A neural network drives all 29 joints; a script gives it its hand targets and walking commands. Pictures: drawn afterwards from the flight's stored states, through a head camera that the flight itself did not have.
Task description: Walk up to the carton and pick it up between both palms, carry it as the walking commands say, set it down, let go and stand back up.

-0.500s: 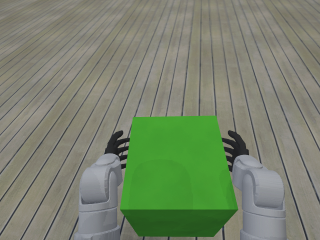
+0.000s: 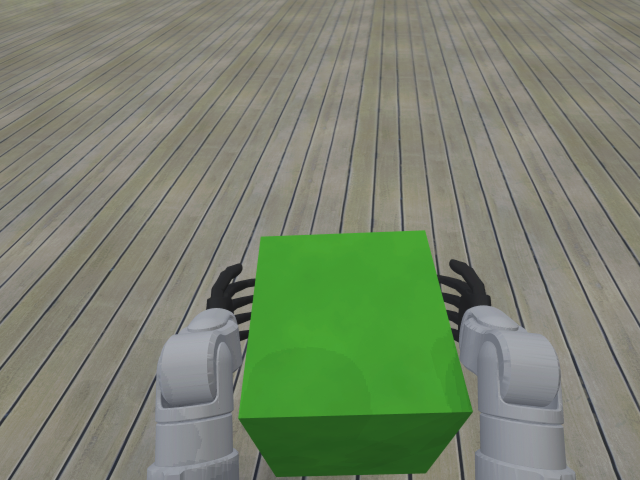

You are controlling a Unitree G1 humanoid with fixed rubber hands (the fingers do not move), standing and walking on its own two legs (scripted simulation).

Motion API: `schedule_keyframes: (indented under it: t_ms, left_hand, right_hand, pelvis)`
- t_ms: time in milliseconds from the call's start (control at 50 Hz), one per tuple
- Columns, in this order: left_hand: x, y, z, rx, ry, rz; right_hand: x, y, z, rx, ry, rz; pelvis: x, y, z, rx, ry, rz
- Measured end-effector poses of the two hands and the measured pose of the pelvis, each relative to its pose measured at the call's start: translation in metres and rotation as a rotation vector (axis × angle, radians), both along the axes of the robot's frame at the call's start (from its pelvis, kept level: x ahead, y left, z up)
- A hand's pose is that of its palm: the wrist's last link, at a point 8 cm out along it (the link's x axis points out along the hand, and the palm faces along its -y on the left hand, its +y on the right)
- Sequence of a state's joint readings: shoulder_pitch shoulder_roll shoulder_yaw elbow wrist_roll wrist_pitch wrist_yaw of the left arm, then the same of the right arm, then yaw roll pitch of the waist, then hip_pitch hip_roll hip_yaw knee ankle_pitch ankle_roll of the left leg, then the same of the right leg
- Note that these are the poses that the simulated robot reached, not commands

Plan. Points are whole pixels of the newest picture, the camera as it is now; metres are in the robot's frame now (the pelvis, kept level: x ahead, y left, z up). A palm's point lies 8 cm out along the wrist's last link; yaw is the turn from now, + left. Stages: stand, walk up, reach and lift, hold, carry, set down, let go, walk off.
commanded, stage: carry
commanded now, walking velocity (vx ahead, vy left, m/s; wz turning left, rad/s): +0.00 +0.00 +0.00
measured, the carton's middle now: (346, 360) +0.27 +0.00 +0.03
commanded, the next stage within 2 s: none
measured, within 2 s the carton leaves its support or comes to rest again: neither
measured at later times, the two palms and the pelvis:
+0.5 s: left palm (123, 381) +0.21 +0.24 +0.09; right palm (385, 338) +0.26 -0.05 +0.09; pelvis -0.04 +0.05 +0.01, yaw +12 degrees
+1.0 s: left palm out of the picture +0.08 +0.44 +0.06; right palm (186, 403) +0.21 +0.18 +0.05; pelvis -0.12 +0.18 -0.02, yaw +27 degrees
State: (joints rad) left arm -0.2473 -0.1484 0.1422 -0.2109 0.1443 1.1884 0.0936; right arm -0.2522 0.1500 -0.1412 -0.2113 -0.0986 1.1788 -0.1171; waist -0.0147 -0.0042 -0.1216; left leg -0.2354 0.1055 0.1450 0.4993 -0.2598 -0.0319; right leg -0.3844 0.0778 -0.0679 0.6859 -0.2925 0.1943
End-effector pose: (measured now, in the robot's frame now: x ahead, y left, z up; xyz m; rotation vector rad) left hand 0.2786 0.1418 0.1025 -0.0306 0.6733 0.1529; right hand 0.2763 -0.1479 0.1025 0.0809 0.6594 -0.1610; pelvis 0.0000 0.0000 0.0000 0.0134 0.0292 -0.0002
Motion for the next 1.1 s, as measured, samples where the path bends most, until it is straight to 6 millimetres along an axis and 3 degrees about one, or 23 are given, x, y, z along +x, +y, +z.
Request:
schedule_keyframes:
  t_ms: [60, 140, 260, 340, 440, 520, 640, 740, 900, 1020, 1100]
  left_hand:
    - [0.0, -0.004, -0.006, 0.027, 0.011, 0.02]
    - [-0.005, -0.006, -0.017, 0.045, 0.076, 0.029]
    - [-0.01, 0.011, -0.003, 0.045, 0.053, 0.071]
    - [-0.022, 0.032, 0.003, 0.041, 0.036, 0.109]
    - [-0.047, 0.069, 0.001, 0.029, 0.03, 0.156]
    - [-0.071, 0.106, -0.014, 0.003, 0.058, 0.199]
    - [-0.106, 0.179, -0.043, -0.046, 0.066, 0.275]
    - [-0.144, 0.231, -0.064, -0.091, 0.123, 0.371]
    - [-0.172, 0.282, -0.047, -0.046, 0.025, 0.445]
    - [-0.203, 0.303, -0.042, 0.018, 0.059, 0.458]
    - [-0.232, 0.324, -0.035, 0.005, 0.071, 0.501]
  right_hand:
    - [0.003, -0.004, -0.017, 0.028, 0.012, 0.019]
    - [0.001, -0.005, -0.031, 0.044, 0.075, 0.029]
    - [0.005, 0.012, -0.022, 0.073, 0.054, 0.054]
    - [0.005, 0.034, -0.015, 0.062, 0.037, 0.091]
    - [-0.004, 0.072, -0.01, 0.039, 0.03, 0.146]
    - [-0.014, 0.111, -0.017, 0.004, 0.057, 0.197]
    - [-0.028, 0.189, -0.034, -0.051, 0.066, 0.28]
    - [-0.041, 0.249, -0.048, -0.1, 0.122, 0.378]
    - [-0.05, 0.308, -0.039, -0.031, 0.029, 0.433]
    - [-0.074, 0.331, -0.05, 0.016, 0.059, 0.459]
    - [-0.093, 0.358, -0.042, 0.007, 0.071, 0.499]
  pelvis:
    - [0.001, -0.007, -0.008, 0.0, -0.004, 0.003]
    - [-0.004, -0.011, -0.004, 0.012, 0.004, 0.027]
    - [-0.013, -0.003, 0.008, 0.034, 0.033, 0.066]
    - [-0.021, 0.007, 0.012, 0.042, 0.035, 0.104]
    - [-0.034, 0.028, 0.01, 0.033, 0.034, 0.162]
    - [-0.044, 0.052, 0.004, 0.015, 0.044, 0.216]
    - [-0.061, 0.104, -0.015, -0.001, 0.056, 0.291]
    - [-0.079, 0.134, -0.011, -0.039, 0.073, 0.337]
    - [-0.104, 0.167, -0.013, -0.047, 0.109, 0.415]
    - [-0.124, 0.188, -0.016, -0.05, 0.096, 0.474]
    - [-0.14, 0.202, -0.007, -0.04, 0.069, 0.529]
